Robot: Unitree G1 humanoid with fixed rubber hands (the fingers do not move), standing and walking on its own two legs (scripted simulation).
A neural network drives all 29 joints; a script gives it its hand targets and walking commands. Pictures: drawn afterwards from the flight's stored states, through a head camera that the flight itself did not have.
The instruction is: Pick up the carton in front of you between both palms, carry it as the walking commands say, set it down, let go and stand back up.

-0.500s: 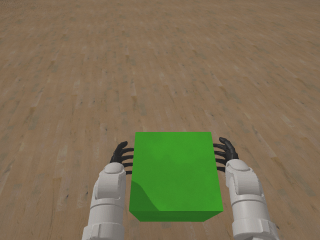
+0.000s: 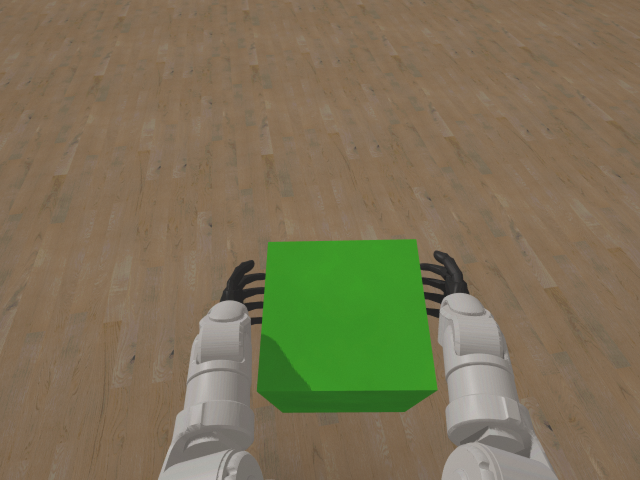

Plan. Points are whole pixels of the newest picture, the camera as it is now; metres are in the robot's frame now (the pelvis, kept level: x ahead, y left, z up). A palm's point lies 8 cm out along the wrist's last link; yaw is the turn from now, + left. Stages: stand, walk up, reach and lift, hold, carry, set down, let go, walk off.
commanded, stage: set down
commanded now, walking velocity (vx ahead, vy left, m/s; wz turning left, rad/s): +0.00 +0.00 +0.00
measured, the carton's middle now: (342, 334) +0.33 +0.01 -0.09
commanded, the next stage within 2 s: none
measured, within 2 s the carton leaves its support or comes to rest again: neither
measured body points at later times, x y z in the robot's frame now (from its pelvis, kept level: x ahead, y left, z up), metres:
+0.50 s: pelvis -0.05 +0.00 -0.11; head +0.17 +0.04 +0.28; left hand +0.38 +0.19 -0.20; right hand +0.37 -0.10 -0.18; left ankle +0.06 +0.11 -0.73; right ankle +0.00 -0.14 -0.73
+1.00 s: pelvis -0.06 +0.00 -0.24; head +0.20 +0.09 +0.11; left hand +0.41 +0.24 -0.35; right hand +0.42 -0.05 -0.33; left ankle +0.05 +0.12 -0.73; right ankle +0.01 -0.14 -0.73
